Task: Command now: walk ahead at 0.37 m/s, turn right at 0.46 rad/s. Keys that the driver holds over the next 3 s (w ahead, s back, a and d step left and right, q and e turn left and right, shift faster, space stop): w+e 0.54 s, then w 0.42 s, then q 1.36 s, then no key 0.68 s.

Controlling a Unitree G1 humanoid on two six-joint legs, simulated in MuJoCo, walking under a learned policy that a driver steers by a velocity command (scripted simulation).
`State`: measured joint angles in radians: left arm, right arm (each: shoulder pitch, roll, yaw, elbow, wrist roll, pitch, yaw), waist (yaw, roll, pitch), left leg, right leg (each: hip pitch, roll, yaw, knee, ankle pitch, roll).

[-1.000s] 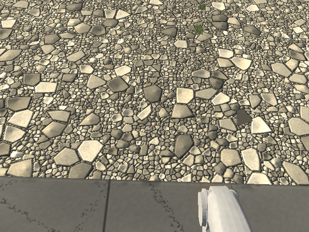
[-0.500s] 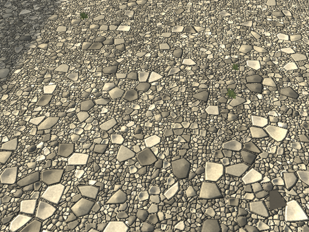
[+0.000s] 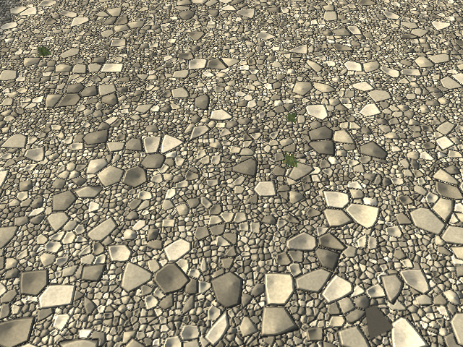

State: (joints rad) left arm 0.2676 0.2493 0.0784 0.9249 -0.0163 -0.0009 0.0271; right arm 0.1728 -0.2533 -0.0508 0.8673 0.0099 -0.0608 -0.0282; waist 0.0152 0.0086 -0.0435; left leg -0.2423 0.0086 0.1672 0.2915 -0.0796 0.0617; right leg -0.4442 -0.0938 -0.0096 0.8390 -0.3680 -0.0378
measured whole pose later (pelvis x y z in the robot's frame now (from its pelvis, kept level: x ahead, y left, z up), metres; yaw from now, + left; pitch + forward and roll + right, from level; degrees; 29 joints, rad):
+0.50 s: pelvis +0.16 -0.05 +0.00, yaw -16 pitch +3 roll +3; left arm 0.55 0.18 0.07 0.90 -0.02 -0.08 0.06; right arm -0.05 -0.28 -0.09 0.79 0.01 -0.11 0.05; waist 0.09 0.07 -0.04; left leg -0.62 0.04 -0.11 0.60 0.12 -0.01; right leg -0.03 0.00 0.16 0.33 -0.35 -0.04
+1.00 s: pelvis +0.50 -0.04 -0.12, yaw -23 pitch +3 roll +2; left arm 0.13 0.22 0.06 0.71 -0.01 -0.08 0.02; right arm 0.38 -0.21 -0.03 1.04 0.00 -0.09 0.01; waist -0.06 -0.05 0.01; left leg -0.15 -0.06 0.04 0.37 -0.28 0.04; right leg -0.72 -0.08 0.01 0.92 -0.13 -0.01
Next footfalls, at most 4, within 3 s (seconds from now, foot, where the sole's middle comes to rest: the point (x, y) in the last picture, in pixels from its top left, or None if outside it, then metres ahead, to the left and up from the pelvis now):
0.12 right None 0.06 -0.14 -0.78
0.72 left None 0.53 0.06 -0.89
1.14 right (327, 313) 0.71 -0.25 -0.89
1.54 left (247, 308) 0.73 0.01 -0.89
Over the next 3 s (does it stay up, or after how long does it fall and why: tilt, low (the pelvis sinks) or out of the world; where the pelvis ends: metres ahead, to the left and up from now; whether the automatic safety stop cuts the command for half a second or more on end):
stays up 0.68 -0.06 -0.12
